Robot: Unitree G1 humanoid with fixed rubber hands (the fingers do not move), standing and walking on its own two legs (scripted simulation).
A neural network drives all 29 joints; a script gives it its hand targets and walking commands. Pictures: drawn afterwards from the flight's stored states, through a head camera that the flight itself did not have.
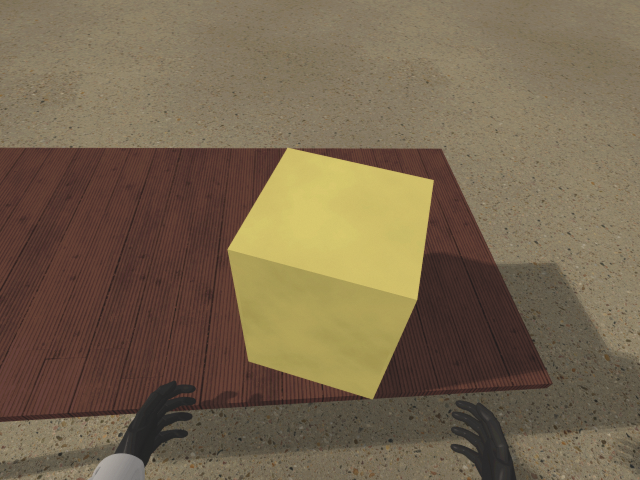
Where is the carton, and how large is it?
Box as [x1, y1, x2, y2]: [227, 148, 433, 399]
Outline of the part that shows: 287,148 227,249 248,360 372,399 416,301 433,180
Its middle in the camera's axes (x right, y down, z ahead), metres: +0.02 +0.06 +0.58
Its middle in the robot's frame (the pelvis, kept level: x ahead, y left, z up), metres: +0.38 +0.02 +0.00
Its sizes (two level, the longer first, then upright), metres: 0.208 0.199 0.286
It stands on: a table, 0.63 m high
